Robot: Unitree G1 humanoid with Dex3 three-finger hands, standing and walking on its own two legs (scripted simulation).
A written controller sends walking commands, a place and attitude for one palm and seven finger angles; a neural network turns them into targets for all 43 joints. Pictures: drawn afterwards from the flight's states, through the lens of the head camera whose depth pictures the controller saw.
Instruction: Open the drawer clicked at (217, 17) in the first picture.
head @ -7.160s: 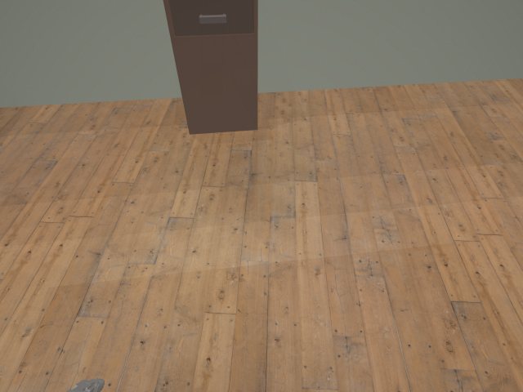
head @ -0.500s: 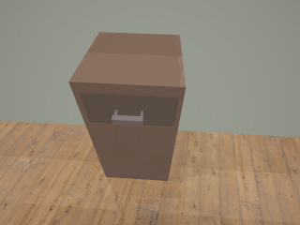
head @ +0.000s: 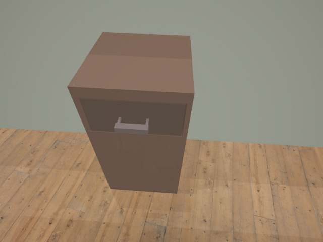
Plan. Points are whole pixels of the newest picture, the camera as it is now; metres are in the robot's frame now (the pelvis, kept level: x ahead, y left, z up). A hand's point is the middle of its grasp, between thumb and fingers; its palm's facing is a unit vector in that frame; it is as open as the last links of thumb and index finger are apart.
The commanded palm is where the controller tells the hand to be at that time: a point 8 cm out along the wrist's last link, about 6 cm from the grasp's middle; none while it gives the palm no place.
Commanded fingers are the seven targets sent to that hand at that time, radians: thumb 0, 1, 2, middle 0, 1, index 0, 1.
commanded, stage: look again from close up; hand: left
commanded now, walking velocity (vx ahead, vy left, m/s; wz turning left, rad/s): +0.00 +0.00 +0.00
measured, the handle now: (132, 124) +0.54 +0.15 -0.08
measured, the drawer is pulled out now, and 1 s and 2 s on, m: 0.00 0.00 0.00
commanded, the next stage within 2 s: raise the hand with hooked fingers in 0.48 s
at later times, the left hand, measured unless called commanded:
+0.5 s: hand out of the picture -0.02 +0.14 -0.18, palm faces +0.05 -0.99 -0.15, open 7.4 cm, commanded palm none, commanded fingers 0.00 0.90 0.90 -0.20 -0.30 -0.20 -0.30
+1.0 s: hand (108, 218) +0.19 +0.15 -0.06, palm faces -0.03 -0.33 -0.94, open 8.5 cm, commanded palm +0.16 +0.20 -0.02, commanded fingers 0.00 0.39 0.68 -0.24 -0.63 -0.24 -0.63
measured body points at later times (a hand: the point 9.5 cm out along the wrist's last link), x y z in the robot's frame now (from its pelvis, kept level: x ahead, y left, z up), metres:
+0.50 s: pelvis +0.01 -0.01 +0.00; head +0.01 -0.01 +0.45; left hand -0.02 +0.19 -0.16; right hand -0.02 -0.20 -0.16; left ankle -0.02 +0.12 -0.74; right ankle +0.02 -0.09 -0.74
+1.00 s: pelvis +0.00 +0.00 -0.04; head +0.02 -0.01 +0.41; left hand +0.19 +0.17 -0.01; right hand +0.25 -0.25 -0.08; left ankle -0.02 +0.12 -0.74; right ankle +0.02 -0.09 -0.74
